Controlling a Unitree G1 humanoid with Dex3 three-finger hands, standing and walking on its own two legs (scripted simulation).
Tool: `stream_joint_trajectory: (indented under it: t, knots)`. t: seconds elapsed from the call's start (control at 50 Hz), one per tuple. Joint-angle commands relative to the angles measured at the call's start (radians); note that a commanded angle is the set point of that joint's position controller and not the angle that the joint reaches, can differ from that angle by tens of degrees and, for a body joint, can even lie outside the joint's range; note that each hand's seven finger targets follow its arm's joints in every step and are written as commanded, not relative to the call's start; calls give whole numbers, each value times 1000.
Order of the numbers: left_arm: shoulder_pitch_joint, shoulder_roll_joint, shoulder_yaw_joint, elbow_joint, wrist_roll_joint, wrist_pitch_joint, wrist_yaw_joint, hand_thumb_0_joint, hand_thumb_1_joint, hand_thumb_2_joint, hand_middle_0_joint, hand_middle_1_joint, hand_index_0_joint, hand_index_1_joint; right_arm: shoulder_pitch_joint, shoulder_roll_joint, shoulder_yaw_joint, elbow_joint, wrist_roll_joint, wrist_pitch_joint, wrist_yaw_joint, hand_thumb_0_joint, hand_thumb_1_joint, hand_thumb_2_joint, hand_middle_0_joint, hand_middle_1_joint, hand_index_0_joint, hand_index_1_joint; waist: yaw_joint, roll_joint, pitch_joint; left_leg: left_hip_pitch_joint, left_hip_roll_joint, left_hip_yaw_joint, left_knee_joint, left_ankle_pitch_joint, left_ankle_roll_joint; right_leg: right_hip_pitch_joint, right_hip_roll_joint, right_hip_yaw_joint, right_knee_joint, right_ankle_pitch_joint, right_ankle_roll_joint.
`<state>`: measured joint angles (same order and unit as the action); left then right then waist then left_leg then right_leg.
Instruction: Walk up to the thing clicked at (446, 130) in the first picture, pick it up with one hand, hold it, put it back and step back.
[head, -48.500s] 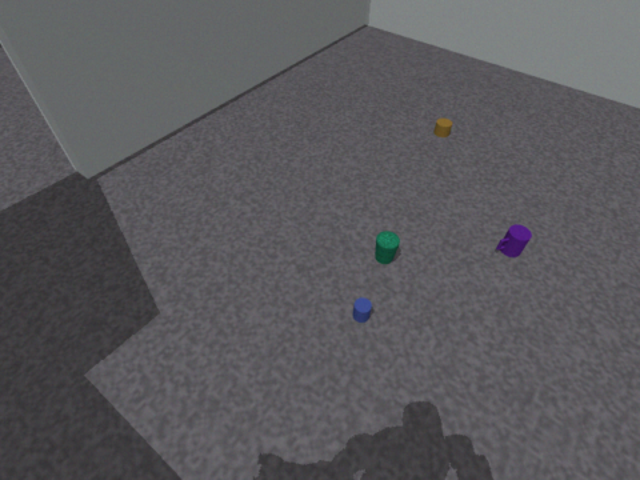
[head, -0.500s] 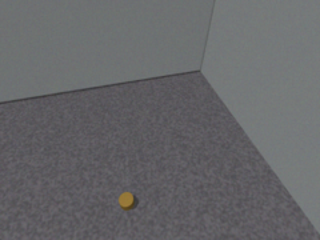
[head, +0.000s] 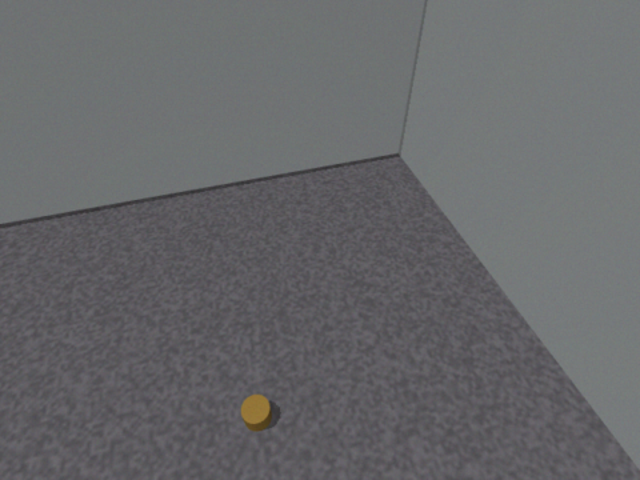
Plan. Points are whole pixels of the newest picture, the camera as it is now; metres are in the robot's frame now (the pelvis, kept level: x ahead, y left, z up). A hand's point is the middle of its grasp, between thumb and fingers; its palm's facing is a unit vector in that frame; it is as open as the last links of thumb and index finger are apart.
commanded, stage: stand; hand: left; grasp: from above
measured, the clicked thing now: (256, 412) +0.46 +0.21 -0.74
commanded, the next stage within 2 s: step back in 1.52 s
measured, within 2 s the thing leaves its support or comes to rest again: neither
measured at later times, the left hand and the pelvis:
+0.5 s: hand out of the picture +0.07 +0.24 -0.16, palm faces +0.00 -0.94 -0.33, open 7.3 cm; pelvis +0.01 -0.01 +0.00, yaw +0 degrees
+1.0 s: hand out of the picture +0.09 +0.24 -0.15, palm faces +0.00 -0.94 -0.34, open 7.3 cm; pelvis +0.02 -0.01 +0.00, yaw -1 degrees
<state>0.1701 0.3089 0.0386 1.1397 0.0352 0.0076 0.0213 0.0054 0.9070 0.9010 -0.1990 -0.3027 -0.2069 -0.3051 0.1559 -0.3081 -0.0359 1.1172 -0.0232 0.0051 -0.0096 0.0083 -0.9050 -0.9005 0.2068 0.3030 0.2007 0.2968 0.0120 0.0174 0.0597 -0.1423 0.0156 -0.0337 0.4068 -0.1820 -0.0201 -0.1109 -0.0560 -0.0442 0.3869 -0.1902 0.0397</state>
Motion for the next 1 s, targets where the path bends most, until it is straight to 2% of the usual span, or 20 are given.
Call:
stream_joint_trajectory:
  t: [0.0, 0.02, 0.2, 0.24, 0.48, 0.54, 0.68, 0.74, 0.84, 0.94, 0.98]
  knots:
    - [-27, 195, 29, -42, -6, -23, 10, 0, 900, 900, -200, -300, -200, -301, -46, -191, -28, -62, -1, -19, -12, 0, -900, -900, 200, 300, 200, 300, 3, -5, 0, -42, 82, -83, -107, -66, 42, -27, -67, 78, -105, -63, -41]
    - [-38, 199, 30, -42, -9, -24, 9, 0, 900, 900, -200, -300, -200, -301, -31, -187, -25, -55, 0, -17, -12, 0, -900, -900, 200, 300, 200, 300, -4, -2, 1, -52, 82, -81, -110, -70, 41, -16, -69, 84, -105, -62, -41]
    - [-55, 209, 31, -39, -11, -24, 5, 0, 900, 900, -200, -300, -200, -301, -36, -196, -17, -47, 2, -19, -11, 0, -900, -900, 200, 300, 200, 300, -4, -1, 0, -55, 86, -78, -119, -55, 38, -14, -67, 84, -103, -52, -44]
    - [-52, 205, 31, -36, -13, -26, 3, 0, 900, 900, -200, -300, -200, -301, -43, -201, -16, -47, 2, -22, -12, 0, -900, -900, 200, 300, 200, 300, -2, 2, -29, -34, 92, -76, -109, -12, 41, -3, -71, 84, -101, -4, -45]
    - [-82, 214, 34, -41, -16, -29, 2, 0, 900, 900, -200, -300, -200, -301, -48, -211, -10, -37, 3, -25, -14, 0, -900, -900, 200, 300, 200, 300, -9, -13, -59, 5, 100, -62, -101, 108, 35, 25, -77, 80, -99, 95, -41]
    - [-81, 206, 31, -40, -19, -30, 2, 0, 900, 900, -200, -300, -200, -301, -57, -213, -9, -35, 4, -27, -14, 0, -900, -900, 200, 300, 200, 300, -4, -2, -76, 20, 104, -60, -93, 174, 35, 41, -78, 72, -88, 148, -39]
    - [-84, 207, 30, -38, -17, -25, -1, 0, 900, 900, -200, -300, -200, -301, -78, -214, -7, -31, 5, -28, -14, 0, -900, -900, 200, 300, 200, 300, 1, -2, -57, 17, 106, -63, -115, 134, 30, 28, -73, 66, -94, 87, -41]
    - [-96, 213, 29, -43, -16, -25, -4, 0, 900, 900, -200, -300, -200, -301, -78, -225, -10, -31, 6, -27, -11, 0, -900, -900, 200, 300, 200, 300, -5, -3, -35, -9, 100, -63, -128, 51, 28, 11, -71, 71, -109, 37, -39]
    - [-97, 218, 29, -51, -17, -30, -4, 0, 900, 900, -200, -300, -200, -301, -92, -224, -13, -37, 4, -31, -9, 0, -900, -900, 200, 300, 200, 300, -2, -5, -84, 27, 109, -60, -104, 164, 34, 35, -80, 71, -97, 119, -45]
    - [-101, 222, 29, -52, -20, -33, -3, 0, 900, 900, -200, -300, -200, -301, -82, -223, -11, -34, 5, -30, -8, 0, -900, -900, 200, 300, 200, 300, -10, -11, -81, 36, 107, -54, -106, 180, 32, 36, -82, 73, -95, 152, -45]
    - [-105, 222, 28, -52, -20, -33, -3, 0, 900, 900, -200, -300, -200, -301, -89, -222, -10, -37, 4, -29, -7, 0, -900, -900, 200, 300, 200, 300, -9, -14, -65, 23, 106, -56, -112, 159, 30, 27, -77, 68, -103, 122, -41]
